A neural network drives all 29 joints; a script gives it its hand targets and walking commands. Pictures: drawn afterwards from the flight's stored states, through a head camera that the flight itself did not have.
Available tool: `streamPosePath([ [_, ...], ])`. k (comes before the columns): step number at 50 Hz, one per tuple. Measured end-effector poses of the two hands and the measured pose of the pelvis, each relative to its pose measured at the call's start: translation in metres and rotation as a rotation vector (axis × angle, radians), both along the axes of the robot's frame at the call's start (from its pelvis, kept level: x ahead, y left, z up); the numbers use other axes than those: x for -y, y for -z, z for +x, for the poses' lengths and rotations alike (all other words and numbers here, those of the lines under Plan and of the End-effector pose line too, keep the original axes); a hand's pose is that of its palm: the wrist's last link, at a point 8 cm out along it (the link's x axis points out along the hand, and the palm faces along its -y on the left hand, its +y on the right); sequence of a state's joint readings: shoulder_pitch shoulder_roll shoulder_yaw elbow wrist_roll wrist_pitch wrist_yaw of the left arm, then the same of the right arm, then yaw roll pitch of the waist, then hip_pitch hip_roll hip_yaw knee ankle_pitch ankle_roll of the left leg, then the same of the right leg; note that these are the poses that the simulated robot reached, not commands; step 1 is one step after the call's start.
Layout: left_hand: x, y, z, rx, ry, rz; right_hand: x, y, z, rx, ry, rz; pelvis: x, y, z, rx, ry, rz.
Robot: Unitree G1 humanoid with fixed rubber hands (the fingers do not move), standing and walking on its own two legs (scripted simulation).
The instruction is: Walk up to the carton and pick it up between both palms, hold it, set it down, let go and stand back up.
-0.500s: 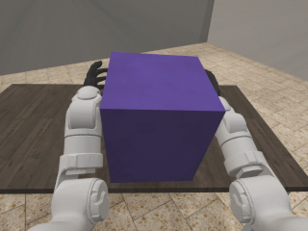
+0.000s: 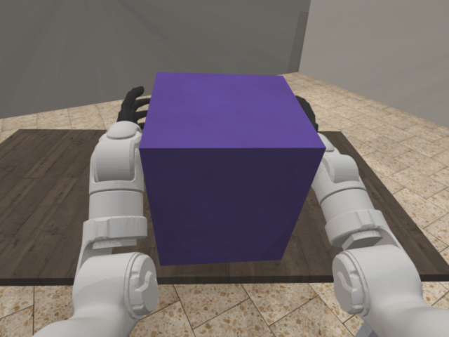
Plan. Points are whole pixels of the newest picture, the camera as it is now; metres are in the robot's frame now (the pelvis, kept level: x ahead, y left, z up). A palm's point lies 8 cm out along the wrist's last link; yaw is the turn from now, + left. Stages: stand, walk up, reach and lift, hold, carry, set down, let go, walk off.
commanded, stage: hold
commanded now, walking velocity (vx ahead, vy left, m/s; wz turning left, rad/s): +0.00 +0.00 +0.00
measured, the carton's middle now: (221, 170) +0.33 +0.00 +0.21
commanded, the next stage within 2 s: none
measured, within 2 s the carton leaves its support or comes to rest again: neither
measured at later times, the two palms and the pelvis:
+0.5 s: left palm (132, 128) +0.37 +0.14 +0.27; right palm (304, 136) +0.37 -0.16 +0.25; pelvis +0.00 +0.00 +0.00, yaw +0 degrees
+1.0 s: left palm (130, 126) +0.38 +0.14 +0.27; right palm (302, 133) +0.37 -0.16 +0.25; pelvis +0.01 -0.01 +0.00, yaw +0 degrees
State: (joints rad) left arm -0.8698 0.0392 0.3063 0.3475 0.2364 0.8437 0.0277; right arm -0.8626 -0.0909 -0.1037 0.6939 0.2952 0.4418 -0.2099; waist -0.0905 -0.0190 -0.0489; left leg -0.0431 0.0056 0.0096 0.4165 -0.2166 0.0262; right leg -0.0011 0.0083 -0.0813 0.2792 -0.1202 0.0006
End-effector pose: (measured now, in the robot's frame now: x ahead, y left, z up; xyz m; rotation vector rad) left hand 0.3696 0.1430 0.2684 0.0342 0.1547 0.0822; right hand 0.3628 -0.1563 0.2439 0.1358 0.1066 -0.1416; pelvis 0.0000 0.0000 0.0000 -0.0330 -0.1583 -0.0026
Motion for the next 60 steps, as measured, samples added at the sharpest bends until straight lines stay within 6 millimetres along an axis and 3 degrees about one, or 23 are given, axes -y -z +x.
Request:
streamPosePath([
  [10,0.0,-0.008,0.001,0.004,-0.005,0.01,0.0,-0.008,0.002,0.001,-0.006,-0.007,0.0,0.0,-0.001,-0.008,-0.001,0.0],
  [35,0.006,-0.003,0.011,-0.003,-0.007,-0.004,0.005,-0.002,0.012,-0.012,-0.008,-0.009,0.007,-0.001,0.008,-0.021,-0.002,0.001],
  [60,0.0,-0.008,0.005,0.011,-0.006,-0.006,0.0,-0.01,0.009,-0.003,-0.014,-0.004,0.004,-0.001,0.011,-0.018,0.0,-0.001],
])
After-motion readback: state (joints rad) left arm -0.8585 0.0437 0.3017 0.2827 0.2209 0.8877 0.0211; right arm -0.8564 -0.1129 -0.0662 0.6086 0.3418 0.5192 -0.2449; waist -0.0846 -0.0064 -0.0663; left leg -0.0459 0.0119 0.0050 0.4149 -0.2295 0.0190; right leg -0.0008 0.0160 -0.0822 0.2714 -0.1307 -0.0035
